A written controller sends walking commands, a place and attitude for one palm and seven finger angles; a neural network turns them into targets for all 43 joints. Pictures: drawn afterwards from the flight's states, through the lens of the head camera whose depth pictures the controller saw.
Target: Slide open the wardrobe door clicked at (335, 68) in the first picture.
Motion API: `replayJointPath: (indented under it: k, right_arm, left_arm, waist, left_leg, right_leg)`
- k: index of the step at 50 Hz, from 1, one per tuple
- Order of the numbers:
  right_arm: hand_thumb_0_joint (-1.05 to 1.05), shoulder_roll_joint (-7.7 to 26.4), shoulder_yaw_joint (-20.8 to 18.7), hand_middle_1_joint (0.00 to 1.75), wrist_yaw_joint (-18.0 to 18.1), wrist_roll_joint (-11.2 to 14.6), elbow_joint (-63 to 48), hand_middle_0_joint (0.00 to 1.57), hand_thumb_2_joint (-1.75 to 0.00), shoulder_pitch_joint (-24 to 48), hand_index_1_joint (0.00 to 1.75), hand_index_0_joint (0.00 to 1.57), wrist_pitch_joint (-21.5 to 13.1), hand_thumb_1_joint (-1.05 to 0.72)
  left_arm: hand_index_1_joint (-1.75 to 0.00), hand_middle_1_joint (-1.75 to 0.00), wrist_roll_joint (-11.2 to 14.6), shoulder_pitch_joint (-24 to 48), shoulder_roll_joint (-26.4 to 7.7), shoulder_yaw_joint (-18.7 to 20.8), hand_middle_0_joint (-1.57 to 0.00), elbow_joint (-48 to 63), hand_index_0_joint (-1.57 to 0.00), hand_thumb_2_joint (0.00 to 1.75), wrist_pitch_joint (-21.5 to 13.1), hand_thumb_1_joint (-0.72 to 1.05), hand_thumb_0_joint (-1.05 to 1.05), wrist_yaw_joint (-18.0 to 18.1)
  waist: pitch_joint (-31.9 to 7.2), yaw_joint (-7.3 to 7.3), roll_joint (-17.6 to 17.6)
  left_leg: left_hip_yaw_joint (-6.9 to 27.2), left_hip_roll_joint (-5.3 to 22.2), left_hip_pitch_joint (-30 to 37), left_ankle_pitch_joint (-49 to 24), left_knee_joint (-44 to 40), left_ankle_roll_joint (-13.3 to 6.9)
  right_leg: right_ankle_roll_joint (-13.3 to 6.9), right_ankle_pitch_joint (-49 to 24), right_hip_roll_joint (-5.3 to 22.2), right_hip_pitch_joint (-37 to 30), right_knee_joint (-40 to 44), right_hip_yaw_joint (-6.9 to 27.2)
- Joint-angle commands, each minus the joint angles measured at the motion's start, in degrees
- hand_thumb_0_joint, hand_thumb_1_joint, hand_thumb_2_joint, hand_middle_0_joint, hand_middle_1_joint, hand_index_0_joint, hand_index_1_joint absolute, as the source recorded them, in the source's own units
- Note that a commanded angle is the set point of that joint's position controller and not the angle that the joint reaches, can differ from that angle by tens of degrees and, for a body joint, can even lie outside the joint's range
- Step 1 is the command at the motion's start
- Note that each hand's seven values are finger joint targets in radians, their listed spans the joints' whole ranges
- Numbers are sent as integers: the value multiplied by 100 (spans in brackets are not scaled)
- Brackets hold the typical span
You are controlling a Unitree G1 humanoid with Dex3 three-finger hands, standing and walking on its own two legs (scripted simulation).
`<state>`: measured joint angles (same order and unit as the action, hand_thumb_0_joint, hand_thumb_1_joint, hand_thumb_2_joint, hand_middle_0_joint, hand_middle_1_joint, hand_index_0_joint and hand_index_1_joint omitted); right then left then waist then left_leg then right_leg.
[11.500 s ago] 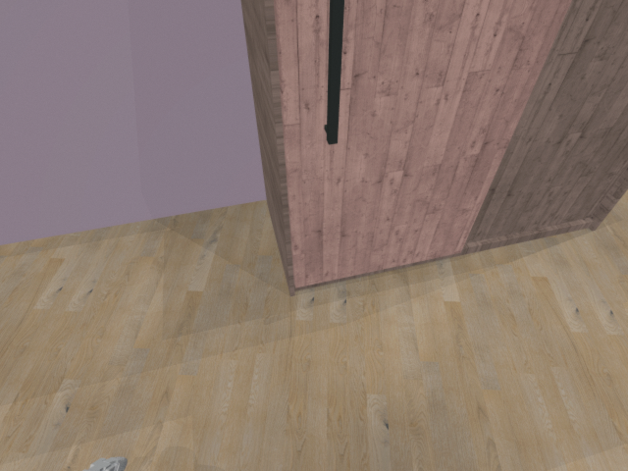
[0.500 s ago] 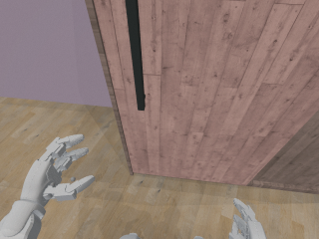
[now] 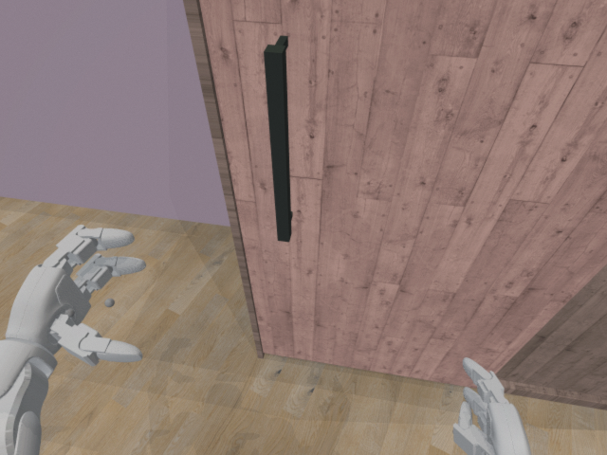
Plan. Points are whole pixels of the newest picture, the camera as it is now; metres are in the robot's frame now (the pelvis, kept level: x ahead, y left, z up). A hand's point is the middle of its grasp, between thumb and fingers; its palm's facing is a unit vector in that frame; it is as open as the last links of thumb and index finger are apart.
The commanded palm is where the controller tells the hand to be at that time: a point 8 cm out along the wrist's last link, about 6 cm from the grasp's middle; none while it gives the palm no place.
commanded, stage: raise the hand with hooked fingers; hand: left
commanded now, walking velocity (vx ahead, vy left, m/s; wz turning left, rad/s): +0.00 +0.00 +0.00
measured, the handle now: (283, 155) +0.51 +0.09 +0.13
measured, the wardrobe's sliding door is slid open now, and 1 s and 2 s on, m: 0.00 0.00 0.00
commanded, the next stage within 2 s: move the hooked fingers beside the handle in 0.86 s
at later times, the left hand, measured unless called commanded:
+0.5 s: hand (87, 241) +0.28 +0.27 +0.17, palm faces -0.01 -1.00 -0.08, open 14.0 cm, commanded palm +0.25 +0.31 +0.17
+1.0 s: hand (94, 251) +0.28 +0.26 +0.17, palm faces +0.00 -1.00 -0.07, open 14.0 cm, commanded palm +0.25 +0.30 +0.17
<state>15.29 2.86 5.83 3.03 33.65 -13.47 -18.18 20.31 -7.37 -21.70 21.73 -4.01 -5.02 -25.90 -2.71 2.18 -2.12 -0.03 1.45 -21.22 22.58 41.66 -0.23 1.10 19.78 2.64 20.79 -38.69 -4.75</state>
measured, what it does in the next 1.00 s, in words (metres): stands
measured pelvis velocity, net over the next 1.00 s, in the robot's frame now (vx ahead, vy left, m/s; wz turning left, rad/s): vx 0.00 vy -0.01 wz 0.00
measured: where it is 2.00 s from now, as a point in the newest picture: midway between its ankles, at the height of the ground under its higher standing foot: outside the picture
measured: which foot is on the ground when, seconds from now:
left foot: down 0.00-1.00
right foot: down 0.00-1.00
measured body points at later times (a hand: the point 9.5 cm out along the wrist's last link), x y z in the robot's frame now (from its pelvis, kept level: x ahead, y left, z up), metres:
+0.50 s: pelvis +0.00 -0.01 +0.01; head +0.00 -0.03 +0.46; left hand +0.28 +0.32 +0.18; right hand +0.17 -0.25 -0.06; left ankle -0.01 +0.11 -0.72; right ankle +0.00 -0.13 -0.72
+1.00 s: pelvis +0.00 -0.01 +0.01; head -0.01 -0.03 +0.46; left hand +0.27 +0.31 +0.17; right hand +0.18 -0.24 -0.06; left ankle -0.01 +0.11 -0.72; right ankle +0.00 -0.13 -0.72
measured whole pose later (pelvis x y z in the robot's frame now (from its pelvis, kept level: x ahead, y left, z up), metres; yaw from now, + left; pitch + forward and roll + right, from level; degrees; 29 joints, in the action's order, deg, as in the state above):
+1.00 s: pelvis +0.00 -0.01 +0.01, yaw +0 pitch -1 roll +0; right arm 15.7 3.9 6.5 4.0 34.8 -14.3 -14.7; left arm 19.7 4.9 -25.9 26.6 -13.9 1.9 -30.4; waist -1.2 2.3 -3.4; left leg -0.4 1.5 -13.2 18.1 32.0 0.6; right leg 0.3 16.4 2.2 13.8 -31.1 -4.6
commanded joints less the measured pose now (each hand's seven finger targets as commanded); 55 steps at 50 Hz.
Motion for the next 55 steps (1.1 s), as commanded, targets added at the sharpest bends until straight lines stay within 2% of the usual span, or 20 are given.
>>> replayJointPath:
  k: [1, 6, 7, 14, 16, 18, 21, 25, 28, 30, 34, 36, 39, 41, 43, 45, 48, 52, 53, 55]
  right_arm:
    - [0, 704, -235, 30, 77, 9, -804, 20, -90, 354, 30, 20, -260, -90]
    - [0, 701, -181, 30, 95, 22, -769, 20, -90, 405, 30, 20, -176, -90]
    - [0, 705, -186, 30, 110, 26, -762, 20, -90, 403, 30, 20, -159, -90]
    - [0, 713, -146, 30, 135, 58, -771, 20, -90, 478, 30, 20, -91, -90]
    - [0, 718, -131, 30, 122, 61, -761, 20, -90, 464, 30, 20, -59, -90]
    - [0, 739, -140, 30, 133, 81, -763, 20, -90, 469, 30, 20, -46, -90]
    - [0, 751, -151, 30, 77, 87, -766, 20, -90, 434, 30, 20, -10, -90]
    - [0, 780, -184, 30, 34, 88, -858, 20, -90, 488, 30, 20, 8, -90]
    - [0, 742, -208, 30, 47, 77, -893, 20, -90, 477, 30, 20, -3, -90]
    - [0, 738, -191, 30, 59, 59, -843, 20, -90, 469, 30, 20, -2, -90]
    - [0, 719, -189, 30, 121, 79, -813, 20, -90, 458, 30, 20, -15, -90]
    - [0, 725, -180, 30, 131, 72, -801, 20, -90, 455, 30, 20, 0, -90]
    - [0, 713, -181, 30, 159, 85, -805, 20, -90, 484, 30, 20, -16, -90]
    - [0, 726, -173, 30, 148, 85, -783, 20, -90, 470, 30, 20, -5, -90]
    - [0, 728, -171, 30, 151, 92, -786, 20, -90, 483, 30, 20, -5, -90]
    - [0, 733, -170, 30, 140, 83, -782, 20, -90, 483, 30, 20, -5, -90]
    - [0, 724, -174, 30, 141, 89, -808, 20, -90, 489, 30, 20, -12, -90]
    - [0, 709, -165, 30, 180, 104, -723, 20, -90, 462, 30, 20, -11, -90]
    - [0, 712, -161, 30, 192, 103, -721, 20, -90, 448, 30, 20, -13, -90]
    - [0, 715, -158, 30, 199, 86, -699, 20, -90, 431, 30, 20, -19, -90]
  left_arm:
    - [-120, -120, 156, 1354, -1352, 670, -30, 1136, -30, 30, -178, -50, 0, -126]
    - [-120, -120, 156, 1784, -1608, 837, -30, 838, -30, 30, -4, -50, 0, -213]
    - [-120, -120, 173, 1872, -1668, 899, -30, 776, -30, 30, 22, -50, 0, -238]
    - [-120, -120, 140, 2560, -2018, 1045, -30, 539, -30, 30, 178, -50, 0, -370]
    - [-120, -120, 148, 2686, -2108, 1087, -30, 385, -30, 30, 239, -50, 0, -416]
    - [-120, -120, 130, 2867, -2214, 1139, -30, 343, -30, 30, 293, -50, 0, -455]
    - [-120, -120, 179, 2414, -1955, 1013, -30, -160, -30, 30, 439, -50, 0, -564]
    - [-120, -120, 162, 2496, -2065, 1057, -30, 103, -30, 30, 458, -50, 0, -551]
    - [-120, -120, 172, 2578, -2180, 1248, -30, 417, -30, 30, 334, -50, 0, -451]
    - [-120, -120, 166, 2617, -2228, 1276, -30, 429, -30, 30, 273, -50, 0, -380]
    - [-120, -120, 79, 2731, -2102, 1154, -30, 392, -30, 30, 251, -50, 0, -315]
    - [-120, -120, 76, 2727, -2131, 1144, -30, 313, -30, 30, 280, -50, 0, -344]
    - [-120, -120, 65, 2765, -2049, 1065, -30, 330, -30, 30, 284, -50, 0, -367]
    - [-120, -120, 99, 2730, -2038, 1048, -30, 251, -30, 30, 300, -50, 0, -414]
    - [-120, -120, 88, 2719, -2014, 1022, -30, 157, -30, 30, 323, -50, 0, -432]
    - [-120, -120, 112, 2693, -2046, 1039, -30, 159, -30, 30, 317, -50, 0, -446]
    - [-120, -120, 86, 2707, -2073, 1087, -30, 204, -30, 30, 310, -50, 0, -420]
    - [-120, -120, 47, 3339, -1706, 600, -30, 190, -30, 30, 255, -50, 0, -370]
    - [-120, -120, 6, 3374, -1620, 499, -30, 132, -30, 30, 269, -50, 0, -332]
    - [-120, -120, -37, 3464, -1655, 469, -30, 120, -30, 30, 267, -50, 0, -242]
  waist:
    - [-898, -32, -348]
    - [-758, -18, -316]
    - [-836, -34, -148]
    - [-879, 6, -374]
    - [-826, 8, -197]
    - [-892, 17, -351]
    - [-717, 39, -6]
    - [-772, 77, -21]
    - [-1057, 74, -147]
    - [-844, 70, -116]
    - [-799, 23, -454]
    - [-775, 14, -228]
    - [-797, -8, -357]
    - [-793, -20, -97]
    - [-736, -8, -284]
    - [-722, 7, -139]
    - [-829, 11, -194]
    - [-693, -146, -218]
    - [-703, -136, -318]
    - [-716, -111, -82]
  left_leg:
    - [144, -113, 610, -1963, -880, -66]
    - [144, -125, 698, -1848, -1051, -73]
    - [161, -125, 744, -1842, -1074, -84]
    - [178, -157, 944, -1859, -1267, -90]
    - [163, -157, 958, -1828, -1330, -104]
    - [158, -171, 1040, -1881, -1367, -100]
    - [111, -171, 923, -1941, -1363, -118]
    - [98, -179, 928, -1877, -1349, -121]
    - [71, -189, 1091, -1962, -1338, -128]
    - [65, -173, 1020, -1886, -1358, -129]
    - [42, -181, 1086, -1791, -1427, -115]
    - [42, -181, 1061, -1776, -1435, -141]
    - [61, -185, 1117, -1731, -1444, -130]
    - [52, -181, 1087, -1757, -1435, -144]
    - [57, -190, 1063, -1690, -1439, -129]
    - [70, -183, 1058, -1717, -1431, -133]
    - [68, -189, 1090, -1758, -1439, -127]
    - [84, -169, 1162, -1625, -1457, -128]
    - [103, -171, 1150, -1531, -1477, -113]
    - [120, -156, 1146, -1517, -1477, -129]
  right_leg:
    - [-199, -1804, -299, -614, 554, 11]
    - [-206, -1702, -304, -697, 757, 27]
    - [-193, -1701, -299, -726, 789, 18]
    - [-211, -1661, -277, -892, 974, 50]
    - [-210, -1657, -287, -960, 1051, 56]
    - [-213, -1703, -275, -986, 1071, 53]
    - [-200, -1849, -264, -971, 1086, 54]
    - [-204, -1725, -257, -985, 1083, 87]
    - [-194, -1825, -261, -1025, 1064, 91]
    - [-201, -1732, -267, -1010, 1115, 110]
    - [-199, -1650, -255, -946, 1134, 96]
    - [-187, -1683, -257, -988, 1171, 125]
    - [-188, -1617, -253, -951, 1169, 105]
    - [-173, -1687, -262, -998, 1182, 114]
    - [-179, -1612, -261, -927, 1181, 115]
    - [-184, -1612, -267, -976, 1190, 119]
    - [-178, -1661, -262, -970, 1153, 88]
    - [-173, -1532, -283, -774, 1183, 95]
    - [-179, -1405, -276, -737, 1179, 88]
    - [-185, -1361, -277, -771, 1201, 101]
